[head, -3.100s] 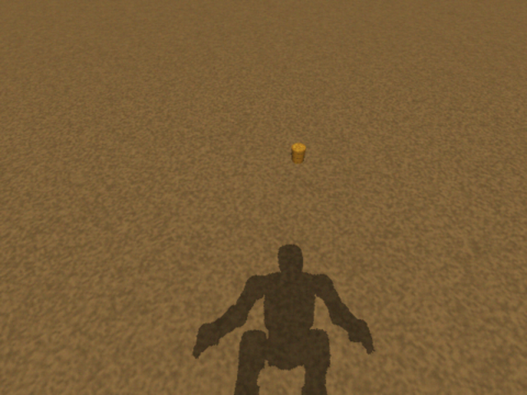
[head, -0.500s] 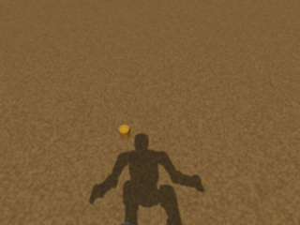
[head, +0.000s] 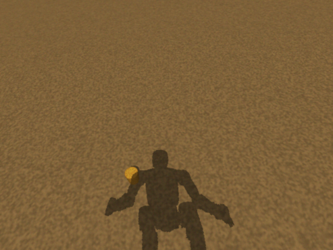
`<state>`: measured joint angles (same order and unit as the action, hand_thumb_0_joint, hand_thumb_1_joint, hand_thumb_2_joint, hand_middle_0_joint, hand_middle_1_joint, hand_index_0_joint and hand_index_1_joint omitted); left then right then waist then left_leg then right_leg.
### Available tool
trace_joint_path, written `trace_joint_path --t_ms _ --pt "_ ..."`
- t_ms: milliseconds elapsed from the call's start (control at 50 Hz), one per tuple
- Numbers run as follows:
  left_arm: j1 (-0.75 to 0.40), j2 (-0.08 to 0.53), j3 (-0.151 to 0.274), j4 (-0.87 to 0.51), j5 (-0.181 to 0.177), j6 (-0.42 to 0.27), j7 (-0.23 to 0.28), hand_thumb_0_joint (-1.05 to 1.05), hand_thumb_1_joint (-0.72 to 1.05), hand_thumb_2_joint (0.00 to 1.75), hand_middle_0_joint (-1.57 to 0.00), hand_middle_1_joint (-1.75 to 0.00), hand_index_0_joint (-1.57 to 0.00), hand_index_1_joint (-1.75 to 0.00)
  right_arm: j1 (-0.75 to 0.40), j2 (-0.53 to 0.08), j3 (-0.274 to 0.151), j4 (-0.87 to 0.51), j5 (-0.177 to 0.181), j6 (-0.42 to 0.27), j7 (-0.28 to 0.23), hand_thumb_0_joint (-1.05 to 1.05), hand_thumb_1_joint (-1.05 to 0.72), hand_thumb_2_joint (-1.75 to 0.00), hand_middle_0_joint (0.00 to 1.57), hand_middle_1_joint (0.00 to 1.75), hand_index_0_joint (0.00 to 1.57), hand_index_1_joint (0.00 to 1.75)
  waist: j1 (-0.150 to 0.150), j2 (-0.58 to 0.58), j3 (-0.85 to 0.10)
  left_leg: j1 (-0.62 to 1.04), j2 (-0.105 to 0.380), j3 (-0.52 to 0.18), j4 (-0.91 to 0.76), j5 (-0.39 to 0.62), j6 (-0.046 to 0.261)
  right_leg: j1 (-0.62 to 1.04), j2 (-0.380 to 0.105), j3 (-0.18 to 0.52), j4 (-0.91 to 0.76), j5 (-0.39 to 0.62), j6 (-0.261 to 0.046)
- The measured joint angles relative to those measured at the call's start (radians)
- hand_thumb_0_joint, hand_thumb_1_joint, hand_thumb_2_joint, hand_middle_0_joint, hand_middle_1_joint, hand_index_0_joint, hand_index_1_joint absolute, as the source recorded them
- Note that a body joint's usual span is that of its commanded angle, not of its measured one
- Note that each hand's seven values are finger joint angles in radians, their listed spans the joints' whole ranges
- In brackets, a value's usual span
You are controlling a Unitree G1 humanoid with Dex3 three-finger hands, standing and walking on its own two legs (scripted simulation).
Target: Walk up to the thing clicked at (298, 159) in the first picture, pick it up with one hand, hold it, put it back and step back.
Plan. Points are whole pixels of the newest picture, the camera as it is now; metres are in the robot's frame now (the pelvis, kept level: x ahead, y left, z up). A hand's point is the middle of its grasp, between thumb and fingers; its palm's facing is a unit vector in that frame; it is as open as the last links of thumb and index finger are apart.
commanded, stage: walk up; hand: left
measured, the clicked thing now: (132, 176) +0.68 +0.28 -0.71
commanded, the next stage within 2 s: none
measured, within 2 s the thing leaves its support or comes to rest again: neither
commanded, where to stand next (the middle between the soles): +0.29 +0.04 m, yaw +0 degrees
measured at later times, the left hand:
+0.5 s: hand (58, 245) +0.19 +0.33 -0.14, palm faces +0.00 -0.92 -0.38, open 7.4 cm
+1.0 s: hand (79, 207) +0.29 +0.29 -0.14, palm faces -0.02 -0.93 -0.36, open 7.4 cm
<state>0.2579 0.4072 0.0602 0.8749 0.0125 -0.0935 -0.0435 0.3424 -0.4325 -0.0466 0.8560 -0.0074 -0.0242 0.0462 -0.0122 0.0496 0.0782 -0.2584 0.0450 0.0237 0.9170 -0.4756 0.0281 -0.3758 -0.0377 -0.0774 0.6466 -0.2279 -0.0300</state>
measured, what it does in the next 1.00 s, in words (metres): walks ahead: left foot, then right foot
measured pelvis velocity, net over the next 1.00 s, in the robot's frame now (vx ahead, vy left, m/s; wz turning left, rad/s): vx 0.18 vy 0.04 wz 0.01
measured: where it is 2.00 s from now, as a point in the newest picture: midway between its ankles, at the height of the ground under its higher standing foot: outside the picture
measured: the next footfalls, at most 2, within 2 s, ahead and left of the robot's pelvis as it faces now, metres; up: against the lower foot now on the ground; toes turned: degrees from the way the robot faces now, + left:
left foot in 0.34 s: +0.23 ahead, +0.17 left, +0.00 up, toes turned +3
right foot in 0.68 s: +0.28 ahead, -0.09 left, +0.00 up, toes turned -2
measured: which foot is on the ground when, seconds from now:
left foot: up 0.00-0.32, down 0.34-1.00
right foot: down 0.00-0.38, up 0.40-0.66, down 0.68-1.00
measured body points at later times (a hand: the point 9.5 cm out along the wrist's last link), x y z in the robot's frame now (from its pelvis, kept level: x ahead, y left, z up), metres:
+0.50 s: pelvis +0.16 +0.05 +0.00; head +0.18 +0.07 +0.45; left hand +0.19 +0.38 -0.12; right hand +0.26 -0.27 -0.09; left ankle +0.21 +0.17 -0.72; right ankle +0.14 -0.10 -0.66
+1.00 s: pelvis +0.18 +0.04 +0.01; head +0.21 +0.03 +0.46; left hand +0.29 +0.34 -0.11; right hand +0.26 -0.26 -0.13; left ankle +0.19 +0.17 -0.72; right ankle +0.24 -0.09 -0.72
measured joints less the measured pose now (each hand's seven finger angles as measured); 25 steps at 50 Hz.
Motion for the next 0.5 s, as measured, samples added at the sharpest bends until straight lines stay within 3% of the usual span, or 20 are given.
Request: trace_joint_path --t_ms 40,80,200,300,340,380,440,500 --pt "0.002 -0.013 -0.009 -0.013 -0.008 -0.003 0.006 0.00 0.90 0.90 -0.21 -0.30 -0.21 -0.30 -0.016 -0.002 0.005 0.012 0.005 0.006 -0.003 0.01 -0.90 -0.89 0.20 0.30 0.20 0.30 0.014 0.009 0.004 -0.079 -0.026 -0.025 0.134 0.016 0.004 0.038 -0.004 -0.002 -0.024 -0.014 -0.004" --pt "0.015 -0.022 -0.016 -0.021 -0.011 -0.005 0.011 0.00 0.90 0.90 -0.21 -0.30 -0.21 -0.30 -0.033 -0.004 0.005 0.014 0.006 0.005 -0.001 0.01 -0.90 -0.89 0.20 0.30 0.20 0.30 0.022 0.020 0.004 -0.143 -0.023 -0.034 0.150 0.054 0.001 0.079 -0.003 -0.007 -0.070 -0.010 -0.004" --pt "0.064 -0.010 -0.016 -0.031 -0.002 0.000 0.011 0.00 0.90 0.90 -0.21 -0.30 -0.21 -0.30 -0.069 0.004 -0.005 0.001 -0.010 0.002 0.025 0.01 -0.90 -0.89 0.20 0.30 0.20 0.30 0.040 0.013 0.002 -0.230 0.025 -0.027 -0.071 0.158 -0.026 0.168 -0.002 -0.016 -0.139 -0.034 0.001" --pt "0.101 0.020 -0.012 -0.026 0.000 0.010 0.010 0.00 0.90 0.90 -0.21 -0.30 -0.21 -0.30 -0.085 0.008 -0.017 0.006 -0.019 -0.001 0.040 0.01 -0.90 -0.89 0.20 0.30 0.20 0.30 0.052 -0.013 -0.009 -0.194 0.043 -0.001 -0.252 0.239 -0.024 0.212 -0.013 -0.026 -0.102 -0.114 0.023" --pt "0.115 0.031 -0.013 -0.019 0.000 0.019 0.011 0.01 0.90 0.90 -0.21 -0.30 -0.21 -0.30 -0.082 0.003 -0.020 0.002 -0.021 -0.012 0.042 0.01 -0.90 -0.89 0.20 0.30 0.20 0.30 0.049 -0.025 -0.021 -0.147 0.034 0.016 -0.312 0.251 -0.017 0.215 -0.026 -0.027 -0.049 -0.170 0.037" --pt "0.112 0.039 -0.015 -0.004 -0.004 0.032 0.021 0.01 0.90 0.90 -0.21 -0.30 -0.21 -0.30 -0.093 0.007 -0.025 0.002 -0.024 -0.024 0.027 0.00 -0.90 -0.89 0.20 0.30 0.20 0.30 0.044 -0.062 -0.014 -0.135 0.006 0.038 -0.286 0.286 -0.021 0.181 -0.064 -0.003 0.076 -0.216 0.029" --pt "0.074 0.031 -0.026 0.019 -0.011 0.053 0.038 0.01 0.90 0.90 -0.21 -0.30 -0.20 -0.30 -0.105 0.019 -0.019 -0.017 -0.009 -0.032 0.008 0.00 -0.90 -0.89 0.20 0.30 0.20 0.30 0.026 -0.065 0.011 -0.120 0.008 0.038 -0.253 0.236 -0.014 0.059 -0.020 0.063 0.346 -0.279 0.005" --pt "0.040 0.032 -0.030 0.015 -0.022 0.052 0.043 0.01 0.90 0.90 -0.21 -0.30 -0.20 -0.30 -0.100 0.040 0.000 -0.026 -0.001 -0.031 -0.007 0.00 -0.90 -0.89 0.20 0.30 0.20 0.30 0.019 -0.087 0.029 -0.078 0.002 0.043 -0.300 0.241 -0.013 -0.029 -0.006 0.081 0.406 -0.247 -0.007"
